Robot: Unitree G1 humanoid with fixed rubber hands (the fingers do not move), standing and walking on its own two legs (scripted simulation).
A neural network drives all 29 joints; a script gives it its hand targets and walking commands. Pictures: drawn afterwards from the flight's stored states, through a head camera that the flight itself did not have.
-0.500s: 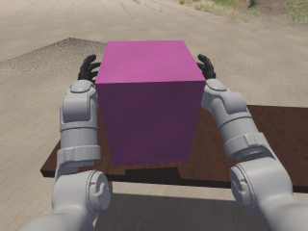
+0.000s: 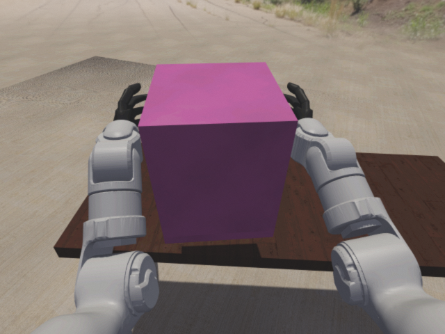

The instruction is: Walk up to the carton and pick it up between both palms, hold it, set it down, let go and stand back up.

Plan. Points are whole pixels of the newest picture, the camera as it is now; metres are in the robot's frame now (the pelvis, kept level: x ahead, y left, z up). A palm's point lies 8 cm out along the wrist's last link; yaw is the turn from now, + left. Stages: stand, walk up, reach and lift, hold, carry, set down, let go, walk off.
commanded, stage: hold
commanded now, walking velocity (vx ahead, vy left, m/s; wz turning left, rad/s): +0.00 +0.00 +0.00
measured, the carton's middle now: (215, 152) +0.38 +0.00 +0.20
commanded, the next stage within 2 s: none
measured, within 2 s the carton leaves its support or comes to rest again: neither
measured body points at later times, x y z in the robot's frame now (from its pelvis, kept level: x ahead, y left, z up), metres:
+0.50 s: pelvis +0.00 +0.00 +0.00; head -0.08 +0.02 +0.44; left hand +0.39 +0.15 +0.26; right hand +0.39 -0.14 +0.26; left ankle +0.01 +0.11 -0.75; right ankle +0.02 -0.11 -0.75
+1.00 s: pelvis +0.00 +0.00 +0.00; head -0.08 +0.02 +0.44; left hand +0.39 +0.15 +0.27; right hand +0.38 -0.14 +0.26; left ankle +0.01 +0.11 -0.75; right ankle +0.02 -0.11 -0.75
